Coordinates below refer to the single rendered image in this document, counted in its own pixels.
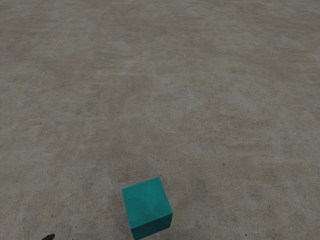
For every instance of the carton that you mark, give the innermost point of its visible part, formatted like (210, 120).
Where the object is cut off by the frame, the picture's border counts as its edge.
(147, 208)

